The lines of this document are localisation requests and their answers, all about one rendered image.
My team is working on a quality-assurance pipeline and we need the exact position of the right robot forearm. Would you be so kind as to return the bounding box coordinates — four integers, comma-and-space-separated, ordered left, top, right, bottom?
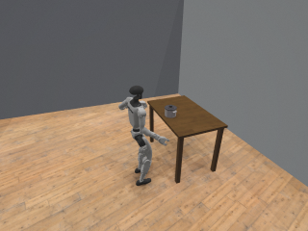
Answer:
142, 128, 161, 141

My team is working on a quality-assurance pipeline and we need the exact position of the robot right upper arm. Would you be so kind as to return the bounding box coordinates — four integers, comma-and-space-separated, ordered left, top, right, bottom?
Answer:
137, 107, 147, 134

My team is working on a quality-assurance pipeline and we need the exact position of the robot left upper arm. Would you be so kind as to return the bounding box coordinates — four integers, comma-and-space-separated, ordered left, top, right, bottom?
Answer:
118, 97, 133, 111

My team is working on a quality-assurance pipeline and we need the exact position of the left robot hand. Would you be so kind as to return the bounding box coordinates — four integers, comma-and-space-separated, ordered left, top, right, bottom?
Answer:
140, 100, 147, 109

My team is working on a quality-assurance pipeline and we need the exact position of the robot right foot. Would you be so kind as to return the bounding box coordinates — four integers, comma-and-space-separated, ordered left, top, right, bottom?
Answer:
136, 178, 151, 186

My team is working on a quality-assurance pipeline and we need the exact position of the table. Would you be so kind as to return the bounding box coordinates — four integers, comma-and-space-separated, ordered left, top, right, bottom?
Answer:
147, 95, 228, 184

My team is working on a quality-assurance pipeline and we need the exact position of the lid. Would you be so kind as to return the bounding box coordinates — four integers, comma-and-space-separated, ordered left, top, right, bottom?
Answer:
165, 105, 177, 111

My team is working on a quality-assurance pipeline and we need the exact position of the right robot thigh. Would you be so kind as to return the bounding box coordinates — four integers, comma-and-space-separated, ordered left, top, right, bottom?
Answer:
137, 135, 152, 164

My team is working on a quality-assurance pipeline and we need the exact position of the right robot hand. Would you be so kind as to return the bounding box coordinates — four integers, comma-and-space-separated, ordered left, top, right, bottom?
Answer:
158, 136, 169, 146

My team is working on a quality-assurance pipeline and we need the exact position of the pot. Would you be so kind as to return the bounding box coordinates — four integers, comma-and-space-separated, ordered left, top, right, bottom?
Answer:
165, 110, 177, 118

